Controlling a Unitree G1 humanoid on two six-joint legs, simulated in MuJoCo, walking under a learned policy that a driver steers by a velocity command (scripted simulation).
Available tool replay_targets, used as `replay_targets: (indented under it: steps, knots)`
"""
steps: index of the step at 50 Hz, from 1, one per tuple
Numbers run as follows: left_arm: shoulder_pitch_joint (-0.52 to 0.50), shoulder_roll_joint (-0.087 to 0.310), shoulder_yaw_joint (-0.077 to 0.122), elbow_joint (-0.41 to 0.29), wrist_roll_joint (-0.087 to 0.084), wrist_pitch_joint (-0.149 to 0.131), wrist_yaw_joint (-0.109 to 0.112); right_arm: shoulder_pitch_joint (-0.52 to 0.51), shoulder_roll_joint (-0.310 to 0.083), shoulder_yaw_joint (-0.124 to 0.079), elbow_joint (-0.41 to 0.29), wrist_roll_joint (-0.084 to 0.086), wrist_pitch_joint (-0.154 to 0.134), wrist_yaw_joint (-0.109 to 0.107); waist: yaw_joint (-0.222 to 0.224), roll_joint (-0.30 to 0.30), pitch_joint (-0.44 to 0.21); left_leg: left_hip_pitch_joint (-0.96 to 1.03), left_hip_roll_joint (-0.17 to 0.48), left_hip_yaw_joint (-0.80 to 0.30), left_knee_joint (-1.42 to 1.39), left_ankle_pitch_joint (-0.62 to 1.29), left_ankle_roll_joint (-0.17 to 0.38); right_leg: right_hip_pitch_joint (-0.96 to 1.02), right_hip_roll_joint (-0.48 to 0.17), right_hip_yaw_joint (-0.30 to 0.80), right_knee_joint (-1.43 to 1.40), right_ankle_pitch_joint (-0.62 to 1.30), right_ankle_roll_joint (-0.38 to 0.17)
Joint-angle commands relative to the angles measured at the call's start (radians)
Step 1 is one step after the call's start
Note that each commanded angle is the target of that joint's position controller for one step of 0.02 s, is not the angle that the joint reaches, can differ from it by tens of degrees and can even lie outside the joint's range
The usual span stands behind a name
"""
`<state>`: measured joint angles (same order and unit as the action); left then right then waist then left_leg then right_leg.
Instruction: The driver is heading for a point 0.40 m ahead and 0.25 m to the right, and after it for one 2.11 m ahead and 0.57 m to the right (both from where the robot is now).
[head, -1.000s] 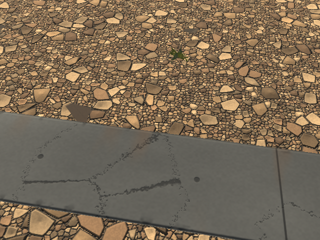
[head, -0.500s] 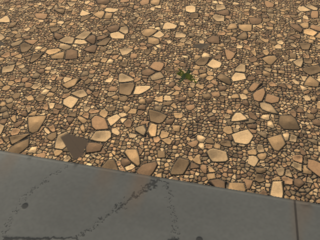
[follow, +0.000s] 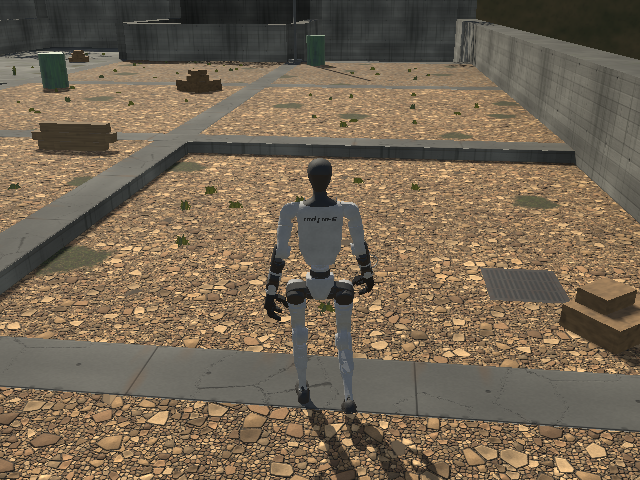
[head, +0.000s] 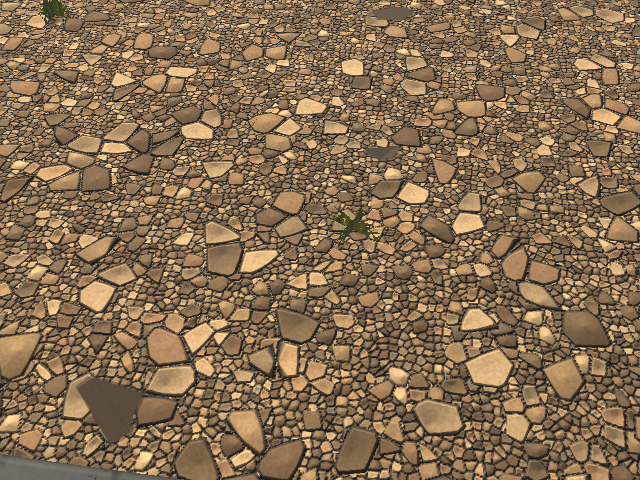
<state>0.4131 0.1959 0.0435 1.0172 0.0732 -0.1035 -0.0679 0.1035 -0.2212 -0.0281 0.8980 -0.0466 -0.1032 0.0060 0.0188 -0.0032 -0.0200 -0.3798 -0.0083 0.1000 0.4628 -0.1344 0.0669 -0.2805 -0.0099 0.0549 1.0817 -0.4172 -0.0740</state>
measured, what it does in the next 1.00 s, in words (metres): goes down, turning right: right foot, then left foot 0.17 m lower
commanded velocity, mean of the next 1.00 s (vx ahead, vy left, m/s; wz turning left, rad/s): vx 0.35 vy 0.00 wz -0.46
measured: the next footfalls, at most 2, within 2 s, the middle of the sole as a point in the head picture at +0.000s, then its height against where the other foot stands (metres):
right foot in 0.48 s outside the picture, level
left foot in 1.00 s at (371, 441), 0.17 m lower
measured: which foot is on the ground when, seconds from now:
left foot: down 0.00-0.52, up 0.54-0.98, down 1.00-1.00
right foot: up 0.00-0.46, down 0.48-1.00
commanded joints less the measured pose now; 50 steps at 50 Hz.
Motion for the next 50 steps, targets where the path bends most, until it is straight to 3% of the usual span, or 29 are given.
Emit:
replay_targets:
  steps: [1, 4, 7, 12, 17, 18, 19, 20, 21, 22, 23, 24, 25, 26, 27, 28, 29, 30, 32, 34, 36, 38, 40, 43, 45, 47, 48, 49, 50]
  knots:
    - [-0.042, -0.013, -0.005, -0.062, 0.013, -0.009, 0.023, 0.188, 0.001, -0.002, 0.045, 0.002, 0.000, -0.029, -0.047, 0.042, -0.008, 0.273, 0.314, -0.331, -0.310, 0.016, 0.177, -0.331, -0.128, 0.075, 0.109, 0.126, -0.038]
    - [-0.034, -0.020, 0.000, -0.049, -0.010, 0.004, -0.002, 0.197, 0.010, -0.004, 0.047, -0.014, -0.020, -0.023, -0.017, 0.043, 0.018, 0.242, 0.280, -0.165, -0.364, 0.118, 0.172, -0.354, -0.131, 0.058, 0.047, 0.203, -0.028]
    - [-0.129, -0.001, -0.003, -0.081, -0.013, 0.013, -0.021, 0.269, 0.011, 0.002, 0.085, -0.053, -0.038, -0.011, -0.024, 0.035, 0.047, 0.253, 0.285, -0.049, -0.368, 0.286, 0.180, -0.444, -0.145, 0.052, -0.075, 0.371, -0.012]
    - [-0.254, 0.019, -0.005, -0.127, -0.011, 0.028, -0.019, 0.346, -0.026, 0.011, 0.117, -0.059, -0.048, 0.021, -0.026, 0.060, 0.057, 0.250, 0.263, 0.086, -0.332, 0.517, 0.170, -0.393, -0.114, -0.006, -0.268, 0.542, 0.021]
    - [-0.365, 0.038, 0.006, -0.185, -0.016, 0.047, -0.008, 0.444, -0.050, 0.005, 0.152, -0.050, -0.039, 0.028, -0.050, 0.059, 0.102, 0.463, 0.315, 0.103, -0.289, 0.523, 0.151, -0.465, -0.086, -0.030, -0.331, 0.414, 0.006]
    - [-0.328, 0.027, 0.006, -0.183, -0.014, 0.044, -0.004, 0.449, -0.057, 0.003, 0.158, -0.073, -0.039, 0.022, -0.023, 0.074, 0.093, 0.529, 0.359, 0.081, -0.252, 0.595, 0.155, -0.490, -0.107, 0.026, -0.236, 0.434, -0.003]
    - [-0.309, 0.038, 0.008, -0.178, -0.014, 0.034, -0.001, 0.391, -0.067, -0.004, 0.136, -0.070, -0.040, 0.017, -0.003, 0.058, 0.092, 0.573, 0.358, 0.100, -0.234, 0.592, 0.140, -0.515, -0.108, 0.037, -0.256, 0.379, -0.006]
    - [-0.372, 0.058, 0.015, -0.195, -0.016, 0.028, -0.002, 0.374, -0.087, -0.018, 0.119, -0.029, -0.035, 0.009, -0.038, 0.039, 0.103, 0.580, 0.321, 0.151, -0.235, 0.549, 0.129, -0.478, -0.062, -0.054, -0.374, 0.229, -0.001]
    - [-0.429, 0.052, 0.013, -0.220, -0.015, 0.028, -0.003, 0.430, -0.094, -0.022, 0.131, -0.023, -0.027, 0.000, -0.065, 0.066, 0.108, 0.571, 0.315, 0.164, -0.211, 0.584, 0.122, -0.416, -0.036, -0.117, -0.364, 0.150, -0.005]
    - [-0.353, 0.036, 0.012, -0.217, -0.018, 0.026, 0.002, 0.414, -0.102, -0.023, 0.126, -0.065, -0.020, -0.009, -0.010, 0.104, 0.095, 0.532, 0.348, 0.164, -0.151, 0.758, 0.098, -0.329, -0.046, -0.083, -0.268, 0.194, -0.020]
    - [-0.331, 0.071, 0.025, -0.216, -0.032, 0.015, 0.006, 0.390, -0.129, -0.040, 0.112, -0.032, -0.014, -0.015, -0.003, 0.086, 0.082, 0.546, 0.326, 0.199, -0.092, 0.809, 0.100, -0.286, 0.015, -0.151, -0.405, 0.078, -0.018]
    - [-0.283, 0.097, 0.035, -0.209, -0.051, -0.002, 0.012, 0.409, -0.145, -0.042, 0.113, -0.035, -0.009, -0.023, 0.008, 0.083, 0.058, 0.501, 0.302, 0.224, 0.023, 0.869, 0.085, -0.146, 0.071, -0.189, -0.456, 0.222, -0.045]
    - [-0.141, 0.147, 0.063, -0.175, -0.043, -0.021, 0.033, 0.442, -0.132, -0.036, 0.131, -0.062, -0.012, -0.019, 0.038, 0.063, -0.023, 0.335, 0.271, 0.217, 0.234, 0.783, 0.039, 0.118, 0.099, -0.140, -0.416, 0.386, -0.101]
    - [0.060, 0.226, 0.089, -0.157, -0.039, -0.029, 0.064, 0.486, -0.034, -0.005, 0.071, -0.092, -0.032, -0.011, 0.072, -0.133, -0.268, -0.048, 0.155, 0.172, 0.558, 0.326, -0.084, 0.607, -0.052, 0.185, -0.398, 0.602, -0.317]
    - [0.241, 0.231, 0.077, -0.096, 0.000, -0.025, 0.069, 0.312, -0.055, -0.009, 0.001, -0.054, -0.045, 0.030, 0.153, -0.146, -0.364, -0.291, -0.038, 0.043, 0.919, -0.511, -0.132, 0.790, -0.236, 0.575, -0.622, 0.800, -0.439]
    - [0.291, 0.251, 0.105, -0.037, 0.011, -0.053, 0.070, 0.087, -0.049, -0.007, -0.089, 0.010, -0.048, 0.052, 0.217, -0.040, -0.172, -0.521, -0.017, -0.143, 0.946, -0.506, -0.092, 0.763, -0.247, 0.517, -0.657, 0.851, -0.357]
    - [0.186, 0.222, 0.108, -0.048, -0.017, -0.063, 0.068, -0.004, -0.072, -0.012, -0.125, 0.014, -0.050, 0.040, 0.186, -0.034, -0.038, -0.534, 0.055, -0.203, 0.944, -0.490, -0.097, 0.563, -0.254, 0.436, -0.643, 0.875, -0.336]
    - [0.104, 0.143, 0.081, -0.052, -0.033, -0.064, 0.056, 0.030, -0.107, -0.025, -0.138, 0.000, -0.041, 0.015, 0.106, -0.026, -0.053, -0.426, 0.082, -0.222, 0.935, -0.477, -0.100, 0.398, -0.242, 0.387, -0.608, 0.909, -0.341]
    - [-0.049, 0.062, 0.041, -0.084, -0.038, -0.060, 0.029, 0.159, 0.016, 0.007, -0.107, -0.024, -0.010, -0.016, -0.049, 0.003, 0.005, -0.184, 0.112, -0.206, 0.835, -0.359, -0.090, -0.025, -0.207, 0.273, -0.651, 0.980, -0.306]
    - [-0.148, 0.126, 0.049, -0.152, -0.044, -0.050, 0.027, 0.151, -0.032, -0.005, -0.140, -0.023, 0.018, -0.017, -0.081, -0.028, -0.026, -0.123, 0.075, -0.144, 0.725, -0.263, -0.112, -0.157, -0.122, 0.175, -0.685, 0.940, -0.263]
    - [-0.177, 0.150, 0.046, -0.198, 0.006, -0.054, 0.044, 0.222, -0.026, 0.008, -0.124, -0.021, 0.022, 0.014, -0.100, -0.020, -0.047, -0.034, 0.064, -0.109, 0.684, 0.046, -0.108, -0.291, -0.054, 0.099, -0.602, 0.913, -0.201]
    - [0.005, 0.045, 0.009, -0.148, -0.001, -0.063, 0.086, 0.130, -0.049, 0.000, -0.137, -0.044, 0.014, 0.035, 0.003, -0.018, -0.028, -0.275, 0.107, -0.189, 0.499, 0.334, -0.111, -0.115, -0.040, 0.127, -0.523, 0.629, -0.153]
    - [0.034, 0.053, -0.001, -0.157, -0.026, -0.050, 0.097, 0.060, -0.045, 0.007, -0.145, -0.051, 0.018, 0.045, 0.047, -0.007, -0.019, -0.199, 0.137, -0.185, 0.221, 0.636, -0.088, -0.205, 0.010, 0.112, -0.397, 0.306, -0.122]
    - [0.031, 0.097, -0.016, -0.193, -0.019, -0.027, 0.063, 0.029, -0.059, 0.001, -0.168, -0.048, 0.042, 0.040, 0.024, -0.028, 0.022, -0.014, 0.107, -0.122, 0.168, 0.599, -0.104, -0.401, -0.021, 0.241, -0.332, 0.115, -0.159]
    - [0.108, 0.087, -0.030, -0.193, -0.040, -0.036, 0.061, -0.026, -0.097, -0.006, -0.182, -0.045, 0.059, 0.037, 0.074, -0.014, 0.054, -0.155, 0.125, -0.156, 0.017, 0.494, -0.116, -0.211, -0.073, 0.360, -0.228, 0.123, -0.165]
    - [0.171, 0.099, -0.038, -0.176, -0.067, -0.015, 0.077, -0.073, -0.079, 0.004, -0.170, -0.035, 0.072, 0.037, 0.145, -0.036, 0.073, -0.255, 0.131, -0.187, -0.174, 0.501, -0.099, -0.027, -0.079, 0.437, -0.113, 0.094, -0.153]
    - [0.190, 0.110, -0.040, -0.170, -0.075, 0.000, 0.079, -0.062, -0.075, 0.005, -0.156, -0.026, 0.070, 0.036, 0.157, -0.031, 0.083, -0.200, 0.128, -0.167, -0.254, 0.516, -0.085, -0.026, -0.066, 0.446, -0.077, 0.097, -0.146]
    - [0.056, 0.125, 0.005, -0.175, -0.107, 0.054, 0.126, -0.005, -0.065, -0.026, -0.147, 0.114, 0.033, 0.041, 0.071, -0.046, 0.026, -0.005, 0.090, -0.177, -0.363, 0.658, -0.050, -0.063, 0.031, 0.314, 0.034, 0.262, -0.120]
    - [0.128, 0.085, -0.011, -0.151, -0.087, 0.072, 0.132, 0.185, -0.090, -0.033, -0.063, 0.096, 0.028, 0.045, 0.042, 0.016, -0.061, 0.267, 0.113, -0.092, -0.233, 1.007, -0.055, -0.211, 0.078, 0.186, 0.203, 0.185, -0.059]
